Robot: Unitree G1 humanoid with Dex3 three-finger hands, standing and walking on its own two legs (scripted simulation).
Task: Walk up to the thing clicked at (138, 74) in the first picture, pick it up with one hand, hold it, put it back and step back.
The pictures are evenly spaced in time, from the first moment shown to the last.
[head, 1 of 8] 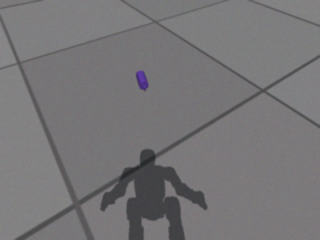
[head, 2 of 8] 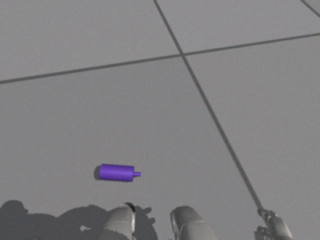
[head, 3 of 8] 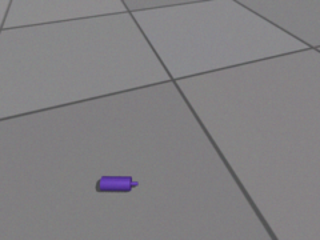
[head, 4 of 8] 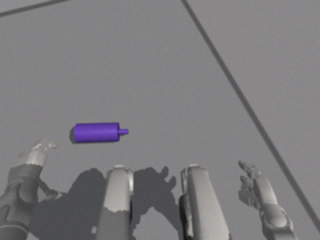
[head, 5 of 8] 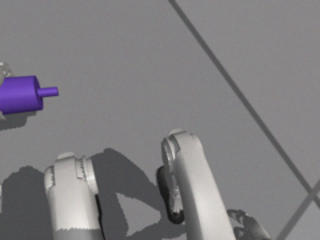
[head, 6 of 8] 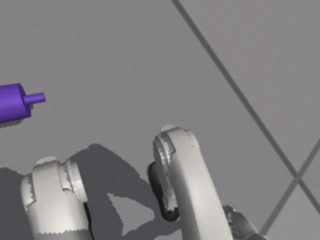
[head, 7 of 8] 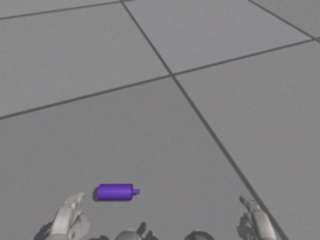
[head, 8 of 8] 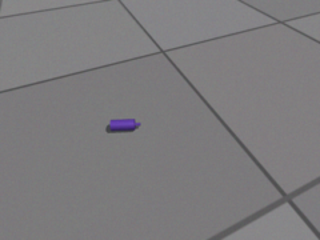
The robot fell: no
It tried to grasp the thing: yes
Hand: left
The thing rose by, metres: 0.68
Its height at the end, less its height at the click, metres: +0.00
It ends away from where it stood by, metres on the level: 0.00
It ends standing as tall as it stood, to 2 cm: yes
